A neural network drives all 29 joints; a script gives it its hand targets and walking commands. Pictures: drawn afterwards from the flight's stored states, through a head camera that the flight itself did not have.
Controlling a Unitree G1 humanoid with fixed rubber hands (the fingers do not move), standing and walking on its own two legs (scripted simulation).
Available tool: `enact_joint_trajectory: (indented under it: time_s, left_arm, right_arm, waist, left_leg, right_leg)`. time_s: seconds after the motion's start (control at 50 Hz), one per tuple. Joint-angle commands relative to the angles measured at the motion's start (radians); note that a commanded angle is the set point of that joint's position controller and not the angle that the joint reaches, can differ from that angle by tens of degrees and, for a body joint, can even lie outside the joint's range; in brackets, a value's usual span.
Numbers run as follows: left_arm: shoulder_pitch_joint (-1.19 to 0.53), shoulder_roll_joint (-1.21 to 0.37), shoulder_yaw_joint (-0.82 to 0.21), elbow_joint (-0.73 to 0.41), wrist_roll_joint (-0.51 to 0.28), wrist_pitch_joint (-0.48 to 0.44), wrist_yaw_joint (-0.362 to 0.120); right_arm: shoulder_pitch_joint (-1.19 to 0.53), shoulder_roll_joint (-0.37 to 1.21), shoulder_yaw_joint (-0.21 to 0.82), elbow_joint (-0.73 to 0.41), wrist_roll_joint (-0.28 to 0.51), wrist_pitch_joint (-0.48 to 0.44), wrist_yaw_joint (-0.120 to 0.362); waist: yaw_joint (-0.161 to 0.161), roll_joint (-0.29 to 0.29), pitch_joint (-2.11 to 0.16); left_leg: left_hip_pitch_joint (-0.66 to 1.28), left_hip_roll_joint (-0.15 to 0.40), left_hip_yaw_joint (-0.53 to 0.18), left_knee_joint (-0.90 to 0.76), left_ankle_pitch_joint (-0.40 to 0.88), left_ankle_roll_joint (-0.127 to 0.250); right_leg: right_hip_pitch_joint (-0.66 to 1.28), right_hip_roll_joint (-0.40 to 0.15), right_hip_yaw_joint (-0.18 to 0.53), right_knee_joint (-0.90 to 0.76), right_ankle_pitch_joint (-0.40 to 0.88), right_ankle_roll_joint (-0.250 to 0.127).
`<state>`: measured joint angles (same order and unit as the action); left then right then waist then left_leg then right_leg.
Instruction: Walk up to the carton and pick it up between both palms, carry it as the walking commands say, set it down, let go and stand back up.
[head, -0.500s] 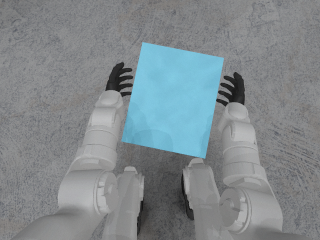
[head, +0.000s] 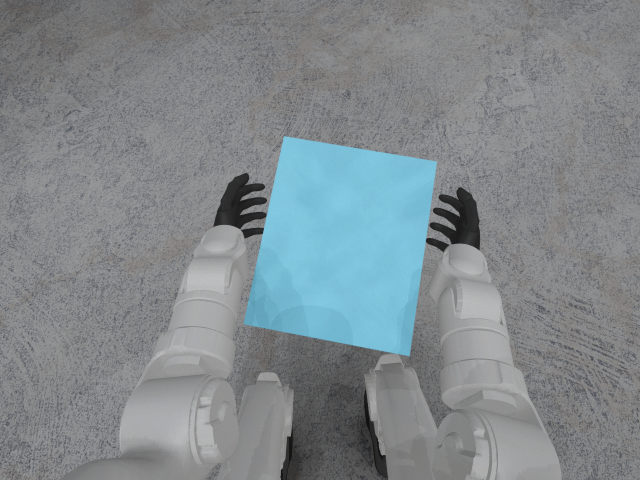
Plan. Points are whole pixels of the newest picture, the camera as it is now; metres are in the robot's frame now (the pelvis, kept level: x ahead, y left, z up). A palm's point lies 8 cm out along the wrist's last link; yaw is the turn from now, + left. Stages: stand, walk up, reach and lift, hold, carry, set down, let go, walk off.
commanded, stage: reach and lift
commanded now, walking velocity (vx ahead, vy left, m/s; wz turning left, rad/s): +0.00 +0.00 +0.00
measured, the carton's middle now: (341, 248) +0.44 -0.04 -0.14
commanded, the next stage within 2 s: none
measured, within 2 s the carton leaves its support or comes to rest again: neither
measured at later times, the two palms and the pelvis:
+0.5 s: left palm (208, 216) +0.42 +0.12 +0.03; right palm (483, 236) +0.38 -0.18 +0.04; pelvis +0.01 +0.00 +0.06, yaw +0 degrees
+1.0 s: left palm (174, 202) +0.40 +0.13 +0.10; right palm (516, 220) +0.36 -0.18 +0.11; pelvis +0.03 +0.01 +0.13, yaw +0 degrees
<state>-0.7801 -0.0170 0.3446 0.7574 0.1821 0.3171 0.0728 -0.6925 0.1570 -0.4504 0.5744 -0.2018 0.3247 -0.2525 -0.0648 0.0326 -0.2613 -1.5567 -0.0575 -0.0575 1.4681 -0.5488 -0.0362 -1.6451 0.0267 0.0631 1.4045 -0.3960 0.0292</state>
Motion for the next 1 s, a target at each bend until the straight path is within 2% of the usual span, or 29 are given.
enact_joint_trajectory:
  time_s: [0.0, 0.08, 0.1, 0.14, 0.16, 0.18, 0.2, 0.22, 0.28, 0.34, 0.38, 0.44, 0.46, 0.48, 0.52, 0.54, 0.56, 0.6, 0.62, 0.64, 0.66, 0.72, 0.8, 0.82, 0.86, 0.88, 0.92, 0.94, 0.98]
  left_arm:
    - [-0.645, -1.048, -0.482, -0.057, -0.138, -0.038, -0.291]
    - [-0.541, -1.101, -0.513, -0.036, -0.163, -0.042, -0.301]
    - [-0.574, -1.058, -0.479, -0.042, -0.133, -0.049, -0.298]
    - [-0.591, -1.038, -0.505, -0.053, -0.144, -0.044, -0.298]
    - [-0.551, -1.066, -0.519, -0.074, -0.153, -0.047, -0.295]
    - [-0.533, -1.090, -0.518, -0.066, -0.153, -0.033, -0.290]
    - [-0.562, -1.038, -0.498, -0.063, -0.147, -0.040, -0.293]
    - [-0.602, -1.052, -0.490, -0.083, -0.154, -0.049, -0.301]
    - [-0.460, -1.098, -0.504, -0.024, -0.164, -0.034, -0.308]
    - [-0.530, -1.083, -0.510, -0.072, -0.148, -0.036, -0.311]
    - [-0.549, -1.078, -0.536, -0.122, -0.175, -0.035, -0.311]
    - [-0.468, -1.090, -0.498, -0.055, -0.121, -0.035, -0.317]
    - [-0.476, -1.120, -0.512, -0.059, -0.142, -0.026, -0.323]
    - [-0.432, -1.091, -0.479, -0.038, -0.125, -0.026, -0.321]
    - [-0.455, -1.100, -0.472, -0.022, -0.113, -0.021, -0.326]
    - [-0.473, -1.085, -0.481, -0.032, -0.124, -0.028, -0.325]
    - [-0.487, -1.102, -0.505, -0.079, -0.144, -0.034, -0.327]
    - [-0.503, -1.067, -0.462, -0.072, -0.104, -0.026, -0.324]
    - [-0.572, -1.090, -0.484, -0.081, -0.129, -0.029, -0.334]
    - [-0.478, -1.105, -0.458, -0.031, -0.114, -0.020, -0.331]
    - [-0.523, -1.141, -0.520, -0.137, -0.167, -0.035, -0.331]
    - [-0.441, -1.102, -0.486, -0.045, -0.102, -0.006, -0.332]
    - [-0.514, -1.099, -0.477, -0.064, -0.118, -0.014, -0.352]
    - [-0.357, -1.130, -0.476, -0.007, -0.108, 0.000, -0.350]
    - [-0.394, -1.132, -0.477, -0.036, -0.120, -0.010, -0.351]
    - [-0.312, -1.112, -0.444, 0.015, -0.076, 0.005, -0.352]
    - [-0.373, -1.130, -0.511, -0.117, -0.126, -0.013, -0.349]
    - [-0.324, -1.129, -0.504, -0.075, -0.101, -0.006, -0.351]
    - [-0.337, -1.140, -0.541, -0.140, -0.128, -0.013, -0.346]
  right_arm:
    - [-0.579, 0.936, 0.591, 0.112, 0.110, 0.003, 0.440]
    - [-0.562, 0.977, 0.647, 0.038, 0.144, -0.005, 0.436]
    - [-0.497, 0.957, 0.566, 0.144, 0.107, 0.003, 0.443]
    - [-0.459, 0.967, 0.566, 0.148, 0.094, 0.005, 0.444]
    - [-0.604, 0.978, 0.648, 0.044, 0.143, -0.007, 0.454]
    - [-0.522, 0.973, 0.617, 0.080, 0.128, 0.007, 0.448]
    - [-0.539, 0.958, 0.638, 0.093, 0.138, 0.009, 0.458]
    - [-0.535, 0.944, 0.605, 0.069, 0.119, 0.003, 0.449]
    - [-0.516, 0.971, 0.647, 0.033, 0.142, 0.009, 0.450]
    - [-0.397, 0.981, 0.586, 0.143, 0.088, 0.021, 0.460]
    - [-0.533, 0.949, 0.651, -0.005, 0.142, 0.015, 0.456]
    - [-0.399, 1.014, 0.615, 0.112, 0.112, 0.031, 0.467]
    - [-0.381, 0.980, 0.589, 0.106, 0.087, 0.028, 0.473]
    - [-0.460, 1.032, 0.630, 0.078, 0.128, 0.030, 0.479]
    - [-0.385, 0.945, 0.548, 0.124, 0.056, 0.033, 0.477]
    - [-0.493, 0.960, 0.586, 0.069, 0.085, 0.018, 0.481]
    - [-0.467, 0.941, 0.603, 0.061, 0.104, 0.018, 0.486]
    - [-0.402, 1.038, 0.554, 0.153, 0.063, 0.039, 0.482]
    - [-0.452, 0.988, 0.582, 0.119, 0.089, 0.038, 0.491]
    - [-0.443, 0.979, 0.564, 0.155, 0.110, 0.036, 0.490]
    - [-0.420, 0.978, 0.598, 0.077, 0.089, 0.030, 0.488]
    - [-0.486, 0.982, 0.614, 0.045, 0.116, 0.025, 0.502]
    - [-0.400, 0.983, 0.539, 0.109, 0.055, 0.040, 0.507]
    - [-0.382, 0.942, 0.559, 0.090, 0.067, 0.043, 0.508]
    - [-0.357, 0.966, 0.569, 0.097, 0.065, 0.045, 0.511]
    - [-0.300, 0.915, 0.516, 0.133, 0.046, 0.050, 0.516]
    - [-0.303, 0.971, 0.594, 0.059, 0.072, 0.049, 0.522]
    - [-0.324, 0.893, 0.569, 0.032, 0.053, 0.043, 0.528]
    - [-0.312, 0.942, 0.653, -0.009, 0.104, 0.048, 0.532]
  waist:
    - [-0.023, 0.027, -0.773]
    - [-0.004, 0.009, -0.899]
    - [-0.026, 0.074, -0.724]
    - [-0.050, 0.031, -0.720]
    - [0.026, 0.052, -0.786]
    - [-0.027, 0.061, -0.766]
    - [0.023, 0.065, -0.734]
    - [-0.036, -0.047, -0.740]
    - [0.013, 0.016, -0.742]
    - [-0.035, 0.024, -0.688]
    - [-0.015, -0.004, -0.838]
    - [-0.015, 0.021, -0.655]
    - [-0.059, 0.003, -0.713]
    - [0.030, -0.009, -0.678]
    - [-0.030, 0.023, -0.566]
    - [0.013, 0.024, -0.605]
    - [-0.031, 0.017, -0.662]
    - [0.011, -0.040, -0.481]
    - [-0.046, 0.033, -0.607]
    - [0.013, 0.091, -0.487]
    - [-0.066, -0.023, -0.630]
    - [0.015, 0.066, -0.611]
    - [-0.061, -0.020, -0.575]
    - [-0.019, 0.043, -0.519]
    - [-0.048, -0.016, -0.502]
    - [-0.023, 0.073, -0.373]
    - [-0.043, -0.011, -0.520]
    - [-0.059, 0.063, -0.496]
    - [-0.043, 0.011, -0.604]
  left_leg:
    - [0.202, -0.120, 0.088, -0.192, 0.136, 0.005]
    - [0.336, -0.106, 0.066, -0.243, 0.259, 0.013]
    - [0.237, -0.114, 0.080, -0.254, 0.195, 0.008]
    - [0.337, -0.103, 0.058, -0.279, 0.185, 0.013]
    - [0.372, -0.113, 0.064, -0.285, 0.200, 0.010]
    - [0.354, -0.112, 0.065, -0.294, 0.215, 0.007]
    - [0.325, -0.106, 0.072, -0.299, 0.230, 0.007]
    - [0.290, -0.107, 0.055, -0.294, 0.208, 0.023]
    - [0.402, -0.104, 0.047, -0.344, 0.280, 0.013]
    - [0.417, -0.110, 0.042, -0.388, 0.220, 0.012]
    - [0.484, -0.102, 0.046, -0.371, 0.263, 0.012]
    - [0.473, -0.091, 0.040, -0.439, 0.253, 0.026]
    - [0.497, -0.085, 0.028, -0.437, 0.299, 0.016]
    - [0.458, -0.091, 0.029, -0.452, 0.261, 0.029]
    - [0.467, -0.093, 0.020, -0.493, 0.248, 0.022]
    - [0.507, -0.089, 0.014, -0.500, 0.250, 0.022]
    - [0.524, -0.094, 0.025, -0.494, 0.271, 0.018]
    - [0.517, -0.088, 0.023, -0.538, 0.131, 0.036]
    - [0.578, -0.080, 0.022, -0.551, 0.124, 0.034]
    - [0.547, -0.087, 0.030, -0.571, 0.122, 0.036]
    - [0.674, -0.084, 0.011, -0.562, 0.241, 0.028]
    - [0.673, -0.078, 0.009, -0.586, 0.261, 0.023]
    - [0.684, -0.067, 0.003, -0.636, 0.296, 0.028]
    - [0.765, -0.072, -0.008, -0.661, 0.361, 0.029]
    - [0.811, -0.062, -0.019, -0.686, 0.363, 0.028]
    - [0.744, -0.066, -0.011, -0.726, 0.359, 0.024]
    - [0.867, -0.059, -0.034, -0.742, 0.480, 0.024]
    - [0.881, -0.071, -0.018, -0.759, 0.437, 0.016]
    - [0.943, -0.061, -0.025, -0.779, 0.467, 0.020]
  right_leg:
    - [0.740, 0.101, -0.075, -0.141, 0.127, -0.025]
    - [0.844, 0.113, -0.084, -0.167, 0.248, -0.014]
    - [0.721, 0.111, -0.082, -0.174, 0.209, -0.024]
    - [0.756, 0.106, -0.095, -0.197, 0.188, -0.020]
    - [0.769, 0.106, -0.091, -0.194, 0.177, -0.018]
    - [0.818, 0.102, -0.091, -0.212, 0.208, -0.025]
    - [0.823, 0.096, -0.077, -0.209, 0.235, -0.014]
    - [0.866, 0.104, -0.073, -0.231, 0.224, -0.020]
    - [0.870, 0.097, -0.089, -0.255, 0.273, -0.014]
    - [0.910, 0.101, -0.076, -0.301, 0.238, -0.030]
    - [0.976, 0.094, -0.076, -0.299, 0.263, -0.013]
    - [0.935, 0.092, -0.062, -0.344, 0.273, -0.020]
    - [0.985, 0.086, -0.061, -0.366, 0.299, -0.026]
    - [1.000, 0.079, -0.050, -0.359, 0.267, -0.022]
    - [0.966, 0.089, -0.065, -0.401, 0.246, -0.031]
    - [0.978, 0.085, -0.054, -0.395, 0.250, -0.028]
    - [1.037, 0.075, -0.043, -0.423, 0.265, -0.032]
    - [0.990, 0.084, -0.048, -0.460, 0.134, -0.038]
    - [1.039, 0.074, -0.040, -0.458, 0.155, -0.037]
    - [1.017, 0.070, -0.042, -0.462, 0.148, -0.034]
    - [1.054, 0.085, -0.067, -0.474, 0.238, -0.030]
    - [1.096, 0.072, -0.031, -0.498, 0.249, -0.041]
    - [1.144, 0.071, -0.047, -0.545, 0.303, -0.040]
    - [1.127, 0.065, -0.047, -0.556, 0.324, -0.033]
    - [1.138, 0.069, -0.051, -0.586, 0.324, -0.034]
    - [1.103, 0.060, -0.039, -0.610, 0.324, -0.042]
    - [1.222, 0.072, -0.050, -0.635, 0.430, -0.034]
    - [1.188, 0.068, -0.047, -0.651, 0.385, -0.037]
    - [1.347, 0.058, -0.031, -0.674, 0.460, -0.029]
